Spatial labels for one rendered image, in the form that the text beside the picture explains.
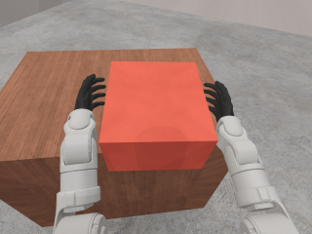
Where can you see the carton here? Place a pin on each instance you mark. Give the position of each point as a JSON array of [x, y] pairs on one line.
[[155, 117]]

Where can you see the pedestal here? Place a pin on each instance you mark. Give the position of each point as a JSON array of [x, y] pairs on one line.
[[35, 104]]

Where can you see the robot left forearm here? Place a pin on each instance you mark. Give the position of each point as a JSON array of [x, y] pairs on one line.
[[78, 163]]

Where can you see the left robot upper arm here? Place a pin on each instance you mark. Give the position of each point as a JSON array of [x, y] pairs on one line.
[[93, 223]]

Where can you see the robot right hand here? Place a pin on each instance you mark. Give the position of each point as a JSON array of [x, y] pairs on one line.
[[222, 102]]

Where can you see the robot right forearm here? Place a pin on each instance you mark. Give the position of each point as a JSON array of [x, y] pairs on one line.
[[253, 189]]

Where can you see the right robot upper arm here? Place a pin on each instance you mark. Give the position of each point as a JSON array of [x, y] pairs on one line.
[[275, 223]]

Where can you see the robot left hand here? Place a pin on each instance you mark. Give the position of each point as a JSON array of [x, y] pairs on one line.
[[85, 98]]

